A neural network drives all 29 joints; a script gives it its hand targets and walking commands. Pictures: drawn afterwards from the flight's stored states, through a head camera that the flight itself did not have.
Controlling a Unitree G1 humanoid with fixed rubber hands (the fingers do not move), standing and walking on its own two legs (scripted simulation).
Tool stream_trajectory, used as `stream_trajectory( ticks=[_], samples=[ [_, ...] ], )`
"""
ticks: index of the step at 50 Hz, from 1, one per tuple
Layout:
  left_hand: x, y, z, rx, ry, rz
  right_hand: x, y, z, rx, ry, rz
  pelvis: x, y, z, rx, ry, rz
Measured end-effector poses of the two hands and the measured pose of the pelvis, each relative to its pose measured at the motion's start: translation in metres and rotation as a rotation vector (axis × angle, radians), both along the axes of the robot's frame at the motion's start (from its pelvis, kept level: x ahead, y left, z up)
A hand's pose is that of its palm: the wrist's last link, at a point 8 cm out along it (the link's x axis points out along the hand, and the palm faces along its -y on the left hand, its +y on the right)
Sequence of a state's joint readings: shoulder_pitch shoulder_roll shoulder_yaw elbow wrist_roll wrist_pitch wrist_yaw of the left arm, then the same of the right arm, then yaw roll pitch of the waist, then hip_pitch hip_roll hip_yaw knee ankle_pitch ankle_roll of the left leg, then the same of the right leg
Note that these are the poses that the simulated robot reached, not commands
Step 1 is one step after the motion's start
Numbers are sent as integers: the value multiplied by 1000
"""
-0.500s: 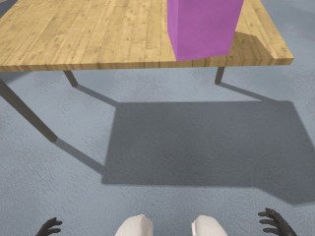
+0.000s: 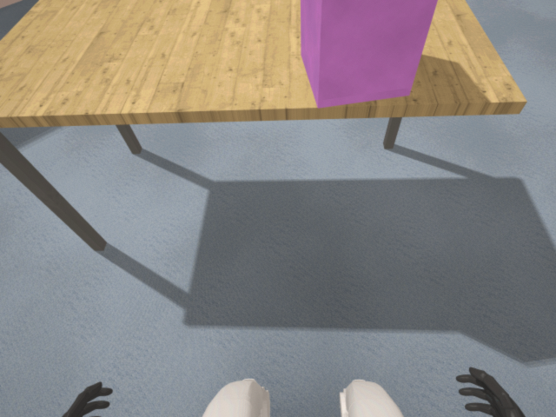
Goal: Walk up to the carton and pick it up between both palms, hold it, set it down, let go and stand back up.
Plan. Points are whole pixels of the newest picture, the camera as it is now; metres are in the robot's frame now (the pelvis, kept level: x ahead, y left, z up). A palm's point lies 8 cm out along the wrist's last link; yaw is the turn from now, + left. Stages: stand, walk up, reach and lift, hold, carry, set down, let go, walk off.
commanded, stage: walk up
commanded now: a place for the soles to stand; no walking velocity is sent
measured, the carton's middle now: (357, 18) +0.80 -0.14 +0.12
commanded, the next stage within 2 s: none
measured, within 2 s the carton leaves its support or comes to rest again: neither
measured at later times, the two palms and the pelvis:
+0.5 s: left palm out of the picture +0.09 +0.33 -0.06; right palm out of the picture +0.12 -0.27 -0.10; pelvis +0.00 +0.01 +0.00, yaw +0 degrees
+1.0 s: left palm out of the picture +0.09 +0.35 -0.06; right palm out of the picture +0.12 -0.25 -0.10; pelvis +0.00 +0.03 +0.00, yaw +0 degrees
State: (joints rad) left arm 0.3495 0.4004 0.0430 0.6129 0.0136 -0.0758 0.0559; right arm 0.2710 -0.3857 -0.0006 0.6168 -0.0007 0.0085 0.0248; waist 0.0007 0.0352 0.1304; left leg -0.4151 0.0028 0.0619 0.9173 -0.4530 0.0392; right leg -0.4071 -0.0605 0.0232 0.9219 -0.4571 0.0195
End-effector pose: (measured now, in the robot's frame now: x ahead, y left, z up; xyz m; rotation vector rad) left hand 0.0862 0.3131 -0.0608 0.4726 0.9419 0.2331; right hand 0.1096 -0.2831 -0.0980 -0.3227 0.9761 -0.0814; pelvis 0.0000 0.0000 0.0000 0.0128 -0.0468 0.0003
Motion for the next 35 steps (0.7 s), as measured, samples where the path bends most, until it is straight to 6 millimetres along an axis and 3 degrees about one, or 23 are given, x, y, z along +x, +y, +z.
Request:
stream_trajectory(
  ticks=[4, 13, 25, 35],
  samples=[
    [-1, 0, 5, 7, -8, -4, 6, 2, 1, 8, -13, 6, 0, 0, 2, 7, 1, 3],
    [-3, 29, 2, 13, 23, 19, 4, 28, -2, 9, -4, 10, 1, 26, 0, -20, -1, 6],
    [3, 14, 3, 5, -8, -6, 8, 14, 1, 4, -12, 8, 2, 14, 1, 3, 2, 2],
    [0, 45, 1, 11, 22, 19, 5, 42, -2, 4, -1, 12, 2, 41, 0, -22, 0, 7]
  ],
)
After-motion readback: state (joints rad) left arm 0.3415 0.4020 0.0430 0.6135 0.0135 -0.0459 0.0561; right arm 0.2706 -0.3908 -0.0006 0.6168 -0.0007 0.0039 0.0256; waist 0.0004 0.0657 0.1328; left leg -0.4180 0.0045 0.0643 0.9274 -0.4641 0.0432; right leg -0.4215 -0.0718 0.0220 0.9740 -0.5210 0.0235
